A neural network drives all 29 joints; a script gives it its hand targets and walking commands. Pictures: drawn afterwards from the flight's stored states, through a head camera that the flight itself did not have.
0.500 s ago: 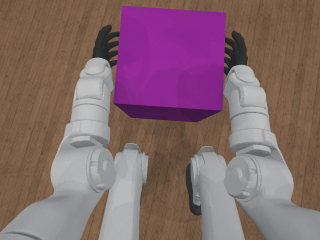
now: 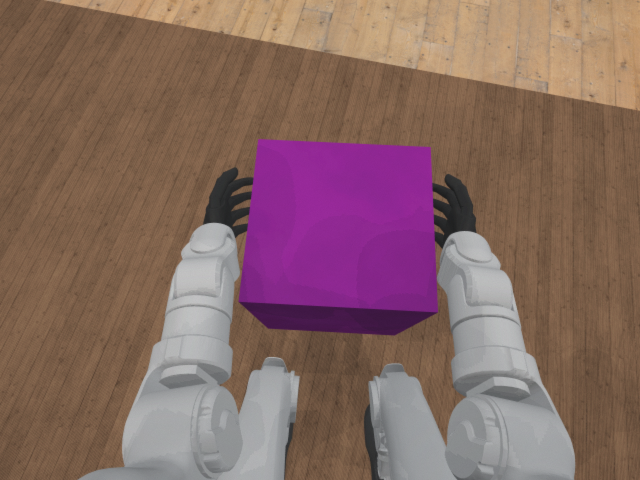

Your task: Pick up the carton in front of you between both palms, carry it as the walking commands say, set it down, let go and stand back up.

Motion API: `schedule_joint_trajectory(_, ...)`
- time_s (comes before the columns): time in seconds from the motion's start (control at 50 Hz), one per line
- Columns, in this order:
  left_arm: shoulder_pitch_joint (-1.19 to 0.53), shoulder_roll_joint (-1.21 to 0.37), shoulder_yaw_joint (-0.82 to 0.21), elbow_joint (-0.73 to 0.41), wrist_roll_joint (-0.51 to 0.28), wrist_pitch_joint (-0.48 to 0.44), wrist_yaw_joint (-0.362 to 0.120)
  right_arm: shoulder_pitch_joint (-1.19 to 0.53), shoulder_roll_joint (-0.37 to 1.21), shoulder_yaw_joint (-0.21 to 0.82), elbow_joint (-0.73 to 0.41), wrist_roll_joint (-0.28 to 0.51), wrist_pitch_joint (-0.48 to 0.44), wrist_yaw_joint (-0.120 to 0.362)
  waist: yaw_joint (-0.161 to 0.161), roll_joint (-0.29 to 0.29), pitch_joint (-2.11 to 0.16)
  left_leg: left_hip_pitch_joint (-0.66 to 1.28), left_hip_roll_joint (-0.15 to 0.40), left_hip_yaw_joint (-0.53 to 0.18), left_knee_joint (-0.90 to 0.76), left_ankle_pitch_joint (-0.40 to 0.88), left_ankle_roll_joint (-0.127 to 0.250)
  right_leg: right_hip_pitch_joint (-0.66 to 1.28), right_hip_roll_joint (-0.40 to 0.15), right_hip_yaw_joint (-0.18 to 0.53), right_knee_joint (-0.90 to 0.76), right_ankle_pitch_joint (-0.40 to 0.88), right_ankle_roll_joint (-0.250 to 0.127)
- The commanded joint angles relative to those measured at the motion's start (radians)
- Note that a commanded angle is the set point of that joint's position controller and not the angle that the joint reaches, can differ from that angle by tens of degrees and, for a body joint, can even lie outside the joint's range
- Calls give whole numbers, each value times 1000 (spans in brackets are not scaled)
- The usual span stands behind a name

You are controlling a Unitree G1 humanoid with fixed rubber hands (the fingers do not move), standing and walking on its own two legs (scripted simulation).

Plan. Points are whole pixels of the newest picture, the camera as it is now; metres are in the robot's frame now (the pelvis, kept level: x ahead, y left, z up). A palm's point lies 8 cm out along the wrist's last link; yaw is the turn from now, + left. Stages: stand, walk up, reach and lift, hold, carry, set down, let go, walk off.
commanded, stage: reach and lift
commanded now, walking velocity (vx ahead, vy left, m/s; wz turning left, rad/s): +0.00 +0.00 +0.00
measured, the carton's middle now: (336, 252) +0.42 +0.01 -0.11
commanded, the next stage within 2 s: hold in 1.76 s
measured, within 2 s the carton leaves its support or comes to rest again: neither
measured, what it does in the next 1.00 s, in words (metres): rises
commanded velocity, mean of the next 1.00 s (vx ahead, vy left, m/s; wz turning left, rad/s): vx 0.00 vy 0.00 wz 0.00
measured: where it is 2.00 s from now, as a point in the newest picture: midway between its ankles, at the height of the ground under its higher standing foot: (328, 463)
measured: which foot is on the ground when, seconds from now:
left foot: down 0.00-1.00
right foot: down 0.00-1.00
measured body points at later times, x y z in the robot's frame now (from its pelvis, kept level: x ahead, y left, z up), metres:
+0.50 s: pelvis +0.05 +0.00 +0.13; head +0.10 +0.00 +0.58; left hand +0.38 +0.15 +0.11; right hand +0.39 -0.15 +0.11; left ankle +0.08 +0.12 -0.56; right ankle +0.07 -0.13 -0.56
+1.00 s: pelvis +0.04 +0.00 +0.18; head +0.02 +0.00 +0.62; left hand +0.35 +0.15 +0.19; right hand +0.36 -0.15 +0.19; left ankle +0.08 +0.12 -0.56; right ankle +0.07 -0.13 -0.56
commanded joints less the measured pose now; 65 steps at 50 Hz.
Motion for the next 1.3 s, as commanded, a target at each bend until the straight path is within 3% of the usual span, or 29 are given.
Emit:
schedule_joint_trajectory(0.0,-550,-1112,-568,20,-151,-19,-225,-598,1072,597,35,145,-19,264,14,41,-734,611,-125,57,-230,239,6,421,128,-57,-233,208,-8)
schedule_joint_trajectory(0.38,-219,-1123,-645,-69,-135,-9,-234,-249,1094,681,-36,120,-2,275,7,22,-444,1058,-88,-10,-627,385,27,939,81,26,-641,379,-27)
schedule_joint_trajectory(0.52,-109,-1114,-682,-139,-147,46,-243,-135,1088,722,-98,129,55,285,10,12,-314,1238,-74,-19,-780,480,33,1139,61,41,-799,487,-26)
schedule_joint_trajectory(0.66,-45,-1104,-727,-239,-170,135,-251,-66,1068,759,-189,146,145,301,4,11,-169,1407,-59,-18,-931,498,27,1305,42,39,-950,506,-24)
schedule_joint_trajectory(0.78,-32,-1064,-661,-240,-133,209,-259,-52,1026,684,-182,109,217,315,5,10,30,1439,-49,-12,-1029,353,31,1337,33,34,-1046,364,-33)
schedule_joint_trajectory(0.88,-122,-1067,-597,-207,-103,213,-275,-146,1023,623,-153,86,219,332,7,14,73,1441,-43,-4,-1042,253,37,1323,26,25,-1063,251,-41)
schedule_joint_trajectory(1.02,-189,-1092,-629,-235,-119,203,-279,-216,1039,653,-185,97,208,339,3,14,-19,1486,-45,-1,-1040,281,35,1364,30,16,-1059,284,-40)
schedule_joint_trajectory(1.28,-73,-1068,-655,-307,-128,228,-263,-103,999,675,-257,102,232,331,3,19,-31,1548,-51,-5,-1073,439,24,1435,39,21,-1089,432,-33)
